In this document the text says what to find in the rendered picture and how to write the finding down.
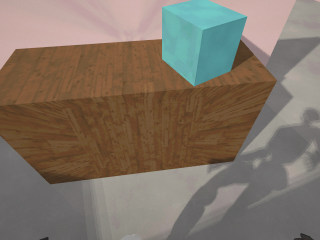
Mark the carton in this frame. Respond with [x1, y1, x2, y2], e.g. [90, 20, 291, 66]
[162, 0, 247, 86]

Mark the pedestal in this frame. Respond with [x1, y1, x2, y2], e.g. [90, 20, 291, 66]
[0, 39, 277, 185]

